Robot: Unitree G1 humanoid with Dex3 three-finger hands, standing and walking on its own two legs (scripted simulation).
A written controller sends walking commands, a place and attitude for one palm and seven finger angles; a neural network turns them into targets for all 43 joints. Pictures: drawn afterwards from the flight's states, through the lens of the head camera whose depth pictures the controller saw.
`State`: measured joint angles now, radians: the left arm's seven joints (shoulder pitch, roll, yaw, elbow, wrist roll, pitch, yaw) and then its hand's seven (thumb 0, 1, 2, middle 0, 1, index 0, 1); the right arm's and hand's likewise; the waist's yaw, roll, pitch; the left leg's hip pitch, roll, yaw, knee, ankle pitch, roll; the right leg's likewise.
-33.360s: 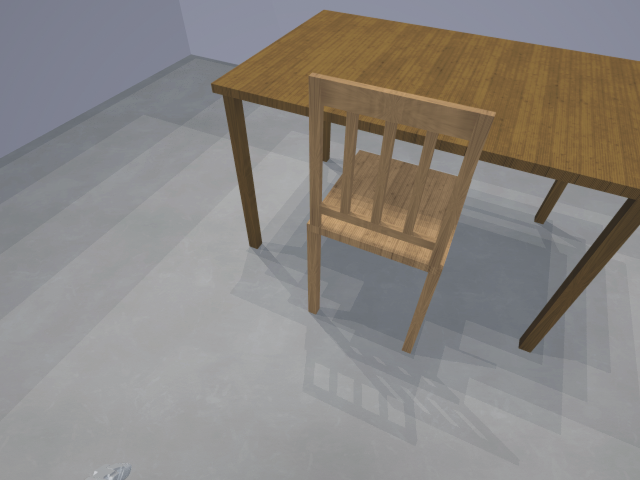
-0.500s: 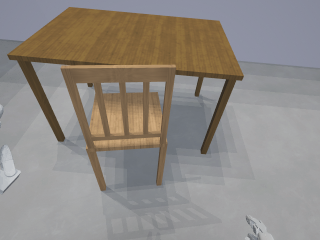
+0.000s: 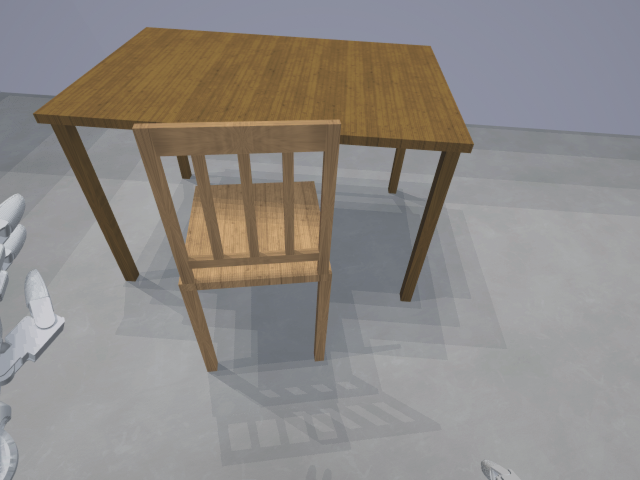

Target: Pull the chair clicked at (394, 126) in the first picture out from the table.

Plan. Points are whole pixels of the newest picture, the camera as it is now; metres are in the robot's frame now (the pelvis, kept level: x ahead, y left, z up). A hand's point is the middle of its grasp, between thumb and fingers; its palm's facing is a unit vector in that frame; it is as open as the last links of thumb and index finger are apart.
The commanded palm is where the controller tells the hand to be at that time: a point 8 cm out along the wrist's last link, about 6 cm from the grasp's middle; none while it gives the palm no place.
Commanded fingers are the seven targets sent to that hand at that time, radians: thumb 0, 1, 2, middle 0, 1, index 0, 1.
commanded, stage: stop stepping back and stand still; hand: left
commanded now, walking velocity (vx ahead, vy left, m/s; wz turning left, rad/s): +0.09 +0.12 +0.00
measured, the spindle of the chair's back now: (249, 208) +0.67 +0.20 -0.07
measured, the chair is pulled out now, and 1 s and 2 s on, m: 0.14 0.14 0.14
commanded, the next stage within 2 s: let the arm hang, fingers relaxed in 0.08 s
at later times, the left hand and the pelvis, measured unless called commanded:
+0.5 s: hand out of the picture +0.07 +0.21 -0.17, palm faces +0.01 -0.99 -0.17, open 7.2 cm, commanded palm none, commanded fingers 0.00 0.90 0.90 -0.20 -0.30 -0.20 -0.30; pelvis +0.01 +0.04 +0.00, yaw +1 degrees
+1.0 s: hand out of the picture +0.03 +0.25 -0.16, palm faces -0.02 -0.97 -0.23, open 7.4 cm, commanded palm none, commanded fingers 0.00 0.90 0.90 -0.20 -0.30 -0.20 -0.30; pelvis +0.02 +0.06 +0.01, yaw -1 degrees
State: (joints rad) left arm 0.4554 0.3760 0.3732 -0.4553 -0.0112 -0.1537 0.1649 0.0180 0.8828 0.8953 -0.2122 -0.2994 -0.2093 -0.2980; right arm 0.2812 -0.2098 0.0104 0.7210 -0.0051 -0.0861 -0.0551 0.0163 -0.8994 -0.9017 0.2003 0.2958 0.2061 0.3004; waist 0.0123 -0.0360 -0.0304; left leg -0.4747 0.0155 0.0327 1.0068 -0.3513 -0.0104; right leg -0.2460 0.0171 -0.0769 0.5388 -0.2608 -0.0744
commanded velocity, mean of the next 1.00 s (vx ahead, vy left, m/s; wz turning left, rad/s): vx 0.00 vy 0.01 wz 0.00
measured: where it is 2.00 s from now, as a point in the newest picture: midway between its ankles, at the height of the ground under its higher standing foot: outside the picture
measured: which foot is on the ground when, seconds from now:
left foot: up 0.00-0.12, down 0.14-1.00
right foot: down 0.00-1.00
